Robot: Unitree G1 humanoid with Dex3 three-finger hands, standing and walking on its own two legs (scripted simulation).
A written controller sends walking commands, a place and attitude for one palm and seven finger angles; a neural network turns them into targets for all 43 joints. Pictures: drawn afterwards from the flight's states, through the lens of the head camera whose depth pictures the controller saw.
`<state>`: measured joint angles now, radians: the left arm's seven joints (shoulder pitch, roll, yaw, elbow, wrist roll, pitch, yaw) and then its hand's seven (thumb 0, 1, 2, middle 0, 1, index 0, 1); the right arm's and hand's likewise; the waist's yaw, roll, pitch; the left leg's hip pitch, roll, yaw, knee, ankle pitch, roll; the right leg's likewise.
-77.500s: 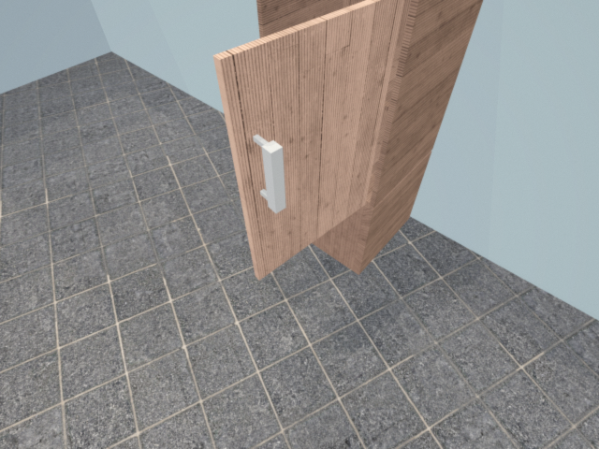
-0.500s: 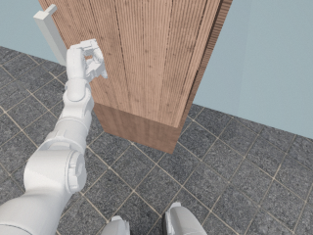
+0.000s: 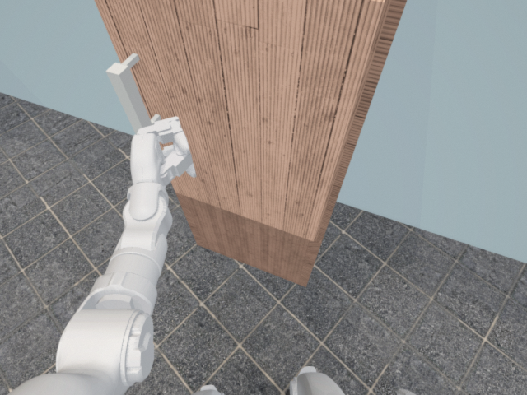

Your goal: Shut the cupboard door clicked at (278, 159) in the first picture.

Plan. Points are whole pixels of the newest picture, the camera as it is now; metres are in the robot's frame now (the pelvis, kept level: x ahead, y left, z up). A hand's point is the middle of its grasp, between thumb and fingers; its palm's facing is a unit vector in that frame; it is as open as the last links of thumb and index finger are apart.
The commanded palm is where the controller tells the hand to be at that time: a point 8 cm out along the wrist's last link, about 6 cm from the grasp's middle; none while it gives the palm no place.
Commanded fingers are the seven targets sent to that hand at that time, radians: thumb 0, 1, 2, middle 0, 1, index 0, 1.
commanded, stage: draw the hand back to the body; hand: left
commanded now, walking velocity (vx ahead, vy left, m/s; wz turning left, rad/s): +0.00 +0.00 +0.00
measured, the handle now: (139, 98) +0.62 +0.20 +0.07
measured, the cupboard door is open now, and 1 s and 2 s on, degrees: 0 0 0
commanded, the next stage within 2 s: step back with the hand held close in 1.42 s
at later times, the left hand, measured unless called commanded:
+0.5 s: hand (91, 230) +0.31 +0.18 +0.14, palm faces +0.13 -0.97 -0.20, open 3.1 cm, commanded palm +0.27 +0.23 +0.16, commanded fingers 0.00 0.90 0.90 -0.92 -1.08 -0.92 -1.08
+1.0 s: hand out of the picture +0.21 +0.28 +0.20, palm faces +0.45 -0.80 -0.39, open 5.8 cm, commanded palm +0.15 +0.32 +0.22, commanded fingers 0.00 0.90 0.90 -0.23 -0.33 -0.23 -0.33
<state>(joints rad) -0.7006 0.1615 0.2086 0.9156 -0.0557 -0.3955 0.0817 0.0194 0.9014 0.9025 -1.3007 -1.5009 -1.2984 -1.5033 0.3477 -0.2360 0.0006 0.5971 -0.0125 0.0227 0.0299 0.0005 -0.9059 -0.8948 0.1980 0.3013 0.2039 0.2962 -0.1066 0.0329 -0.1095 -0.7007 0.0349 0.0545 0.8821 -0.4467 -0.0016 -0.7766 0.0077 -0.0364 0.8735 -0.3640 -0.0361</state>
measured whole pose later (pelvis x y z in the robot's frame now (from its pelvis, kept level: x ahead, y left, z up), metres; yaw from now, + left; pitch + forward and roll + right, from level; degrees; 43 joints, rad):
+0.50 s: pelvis +0.00 +0.01 +0.04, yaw +2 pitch +0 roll +0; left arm -0.05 0.25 0.06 0.15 -0.08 -0.10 0.03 0.02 0.90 0.90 -1.16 -1.34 -1.15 -1.34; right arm 0.19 -0.24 0.03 0.55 0.05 -0.01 -0.08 0.01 -0.91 -0.90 0.20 0.30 0.20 0.30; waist 0.00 0.04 -0.03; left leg -0.25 0.01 0.03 0.58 -0.33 0.01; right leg -0.31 0.00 -0.06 0.57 -0.26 -0.02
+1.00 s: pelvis +0.02 +0.02 +0.05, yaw +2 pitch -5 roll -1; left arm 0.41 0.34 0.30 -0.33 -0.06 -0.05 0.10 0.02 0.90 0.90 -0.50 -0.62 -0.50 -0.62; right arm 0.21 -0.23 0.04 0.62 0.01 -0.04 -0.07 0.01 -0.90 -0.89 0.20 0.30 0.21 0.30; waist 0.05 0.08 0.01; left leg -0.06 0.00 0.02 0.42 -0.28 0.02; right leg -0.10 -0.01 -0.07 0.39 -0.21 0.00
